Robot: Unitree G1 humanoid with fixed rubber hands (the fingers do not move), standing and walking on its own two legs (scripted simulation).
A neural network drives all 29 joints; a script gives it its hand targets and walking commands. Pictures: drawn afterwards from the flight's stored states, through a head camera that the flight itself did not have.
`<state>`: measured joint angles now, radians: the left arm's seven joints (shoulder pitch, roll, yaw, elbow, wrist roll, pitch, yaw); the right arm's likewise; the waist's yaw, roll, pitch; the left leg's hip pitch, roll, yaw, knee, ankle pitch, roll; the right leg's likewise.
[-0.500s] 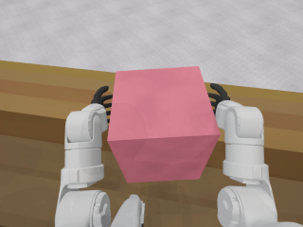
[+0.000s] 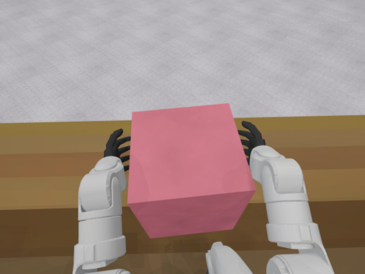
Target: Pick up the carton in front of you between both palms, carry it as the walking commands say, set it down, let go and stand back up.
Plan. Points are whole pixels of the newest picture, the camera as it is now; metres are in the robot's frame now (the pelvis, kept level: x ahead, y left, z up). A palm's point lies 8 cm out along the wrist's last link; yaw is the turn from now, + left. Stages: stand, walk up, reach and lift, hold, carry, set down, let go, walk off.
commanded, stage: carry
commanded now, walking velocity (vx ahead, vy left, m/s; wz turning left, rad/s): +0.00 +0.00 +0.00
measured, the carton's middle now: (186, 175) +0.33 -0.03 +0.01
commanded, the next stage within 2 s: none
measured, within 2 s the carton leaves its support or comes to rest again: neither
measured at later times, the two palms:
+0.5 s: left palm (129, 103) +0.63 +0.11 -0.02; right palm (218, 96) +0.63 -0.19 -0.03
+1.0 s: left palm (133, 74) +0.98 +0.11 -0.15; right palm (197, 70) +0.96 -0.19 -0.15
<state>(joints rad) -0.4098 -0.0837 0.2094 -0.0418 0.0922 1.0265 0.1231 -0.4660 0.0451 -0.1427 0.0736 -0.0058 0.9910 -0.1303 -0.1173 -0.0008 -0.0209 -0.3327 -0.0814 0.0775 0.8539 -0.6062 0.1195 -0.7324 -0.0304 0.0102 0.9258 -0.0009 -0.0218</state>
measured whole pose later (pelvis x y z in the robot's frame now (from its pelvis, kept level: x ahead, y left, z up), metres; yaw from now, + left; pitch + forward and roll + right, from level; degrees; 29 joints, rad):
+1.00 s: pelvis +0.62 -0.02 -0.24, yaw +0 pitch +4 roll -1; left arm -0.54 -0.04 0.23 0.07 0.08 1.13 0.12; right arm -0.58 0.02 -0.15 0.16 -0.01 1.10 -0.14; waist -0.09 -0.01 -0.01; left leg -0.33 -0.11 0.08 0.84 -0.59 0.15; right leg -0.75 -0.05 0.03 0.93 0.04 -0.03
